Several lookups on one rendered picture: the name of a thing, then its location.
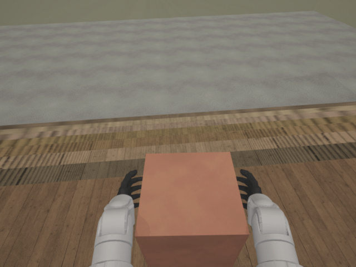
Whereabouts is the robot left hand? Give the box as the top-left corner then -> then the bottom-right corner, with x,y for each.
117,170 -> 143,208

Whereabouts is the carton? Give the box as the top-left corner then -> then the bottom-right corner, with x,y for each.
135,152 -> 250,267

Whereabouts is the left robot forearm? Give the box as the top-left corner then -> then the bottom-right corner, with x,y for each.
89,194 -> 135,267

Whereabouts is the robot right hand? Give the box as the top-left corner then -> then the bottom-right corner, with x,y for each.
236,169 -> 262,209

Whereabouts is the right robot forearm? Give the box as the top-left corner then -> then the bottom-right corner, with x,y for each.
247,194 -> 303,267

